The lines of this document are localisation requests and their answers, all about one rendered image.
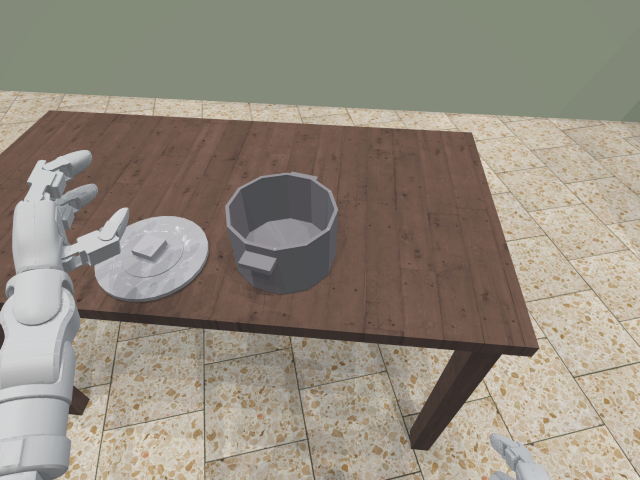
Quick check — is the left robot forearm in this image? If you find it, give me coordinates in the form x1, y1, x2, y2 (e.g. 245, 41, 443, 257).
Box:
0, 269, 81, 480

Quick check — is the pot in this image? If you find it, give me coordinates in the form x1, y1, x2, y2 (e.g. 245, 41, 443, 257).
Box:
225, 172, 338, 294

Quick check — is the lid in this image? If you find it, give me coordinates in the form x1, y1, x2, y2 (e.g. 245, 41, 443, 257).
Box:
94, 216, 209, 302

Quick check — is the left robot hand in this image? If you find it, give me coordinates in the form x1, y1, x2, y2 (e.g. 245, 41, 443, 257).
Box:
12, 150, 129, 275

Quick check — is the knob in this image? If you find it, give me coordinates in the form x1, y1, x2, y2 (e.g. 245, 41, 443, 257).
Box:
131, 234, 168, 261

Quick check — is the right robot hand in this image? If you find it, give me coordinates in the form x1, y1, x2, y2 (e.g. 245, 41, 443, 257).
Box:
489, 433, 551, 480

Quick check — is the table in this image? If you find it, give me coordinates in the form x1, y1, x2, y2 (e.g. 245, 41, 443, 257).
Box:
0, 110, 539, 451

